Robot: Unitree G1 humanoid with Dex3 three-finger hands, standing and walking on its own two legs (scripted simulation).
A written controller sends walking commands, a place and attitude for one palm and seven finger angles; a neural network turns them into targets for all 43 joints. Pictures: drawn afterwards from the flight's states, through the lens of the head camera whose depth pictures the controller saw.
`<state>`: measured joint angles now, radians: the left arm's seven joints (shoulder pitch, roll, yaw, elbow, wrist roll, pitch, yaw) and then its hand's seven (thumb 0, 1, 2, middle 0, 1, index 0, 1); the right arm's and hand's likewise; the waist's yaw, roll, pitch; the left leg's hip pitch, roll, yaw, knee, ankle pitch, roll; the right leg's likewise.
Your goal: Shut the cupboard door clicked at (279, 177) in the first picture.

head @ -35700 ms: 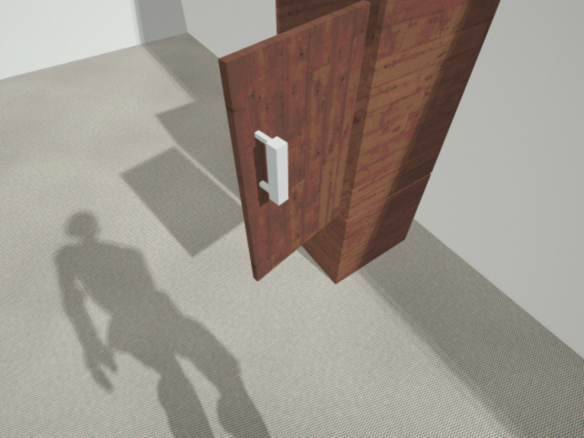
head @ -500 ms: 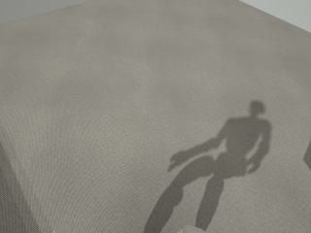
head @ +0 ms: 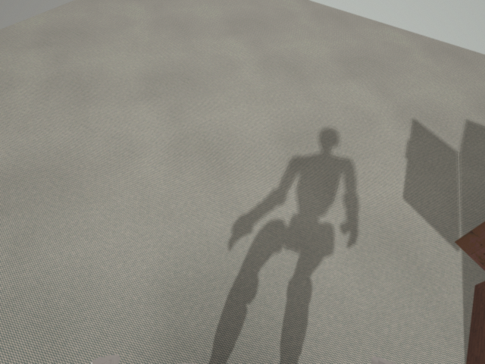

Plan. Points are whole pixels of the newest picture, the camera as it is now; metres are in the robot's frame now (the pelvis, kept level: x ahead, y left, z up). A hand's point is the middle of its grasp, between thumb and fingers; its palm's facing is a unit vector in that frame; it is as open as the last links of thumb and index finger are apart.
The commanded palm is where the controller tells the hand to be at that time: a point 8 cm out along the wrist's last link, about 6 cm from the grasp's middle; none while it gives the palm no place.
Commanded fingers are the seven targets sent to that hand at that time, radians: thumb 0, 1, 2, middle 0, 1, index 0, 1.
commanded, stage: turn to face it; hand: left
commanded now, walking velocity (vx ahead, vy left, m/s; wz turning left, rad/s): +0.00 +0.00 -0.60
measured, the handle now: out of the picture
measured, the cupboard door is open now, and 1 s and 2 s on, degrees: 61 61 61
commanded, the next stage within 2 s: take the last steps up to it in 1.52 s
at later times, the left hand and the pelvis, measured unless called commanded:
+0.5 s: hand (172, 345) +0.17 +0.13 -0.14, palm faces -0.30 -0.92 -0.26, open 7.4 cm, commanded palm none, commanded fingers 0.00 0.90 0.90 -0.20 -0.30 -0.20 -0.30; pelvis +0.01 -0.03 +0.01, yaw -18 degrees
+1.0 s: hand (203, 296) +0.26 +0.09 -0.15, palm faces -0.57 -0.79 -0.23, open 7.4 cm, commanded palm none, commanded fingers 0.00 0.90 0.90 -0.20 -0.30 -0.20 -0.30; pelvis +0.04 -0.02 +0.01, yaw -37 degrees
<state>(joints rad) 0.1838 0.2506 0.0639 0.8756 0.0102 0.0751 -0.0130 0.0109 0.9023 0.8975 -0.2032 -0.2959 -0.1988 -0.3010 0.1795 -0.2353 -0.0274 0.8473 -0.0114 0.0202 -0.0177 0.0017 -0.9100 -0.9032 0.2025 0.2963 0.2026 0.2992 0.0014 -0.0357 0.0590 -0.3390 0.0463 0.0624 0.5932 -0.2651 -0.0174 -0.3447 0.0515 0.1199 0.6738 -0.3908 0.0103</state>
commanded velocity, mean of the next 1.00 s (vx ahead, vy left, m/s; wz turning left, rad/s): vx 0.00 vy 0.00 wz -0.60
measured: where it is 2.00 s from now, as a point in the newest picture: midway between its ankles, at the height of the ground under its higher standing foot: outside the picture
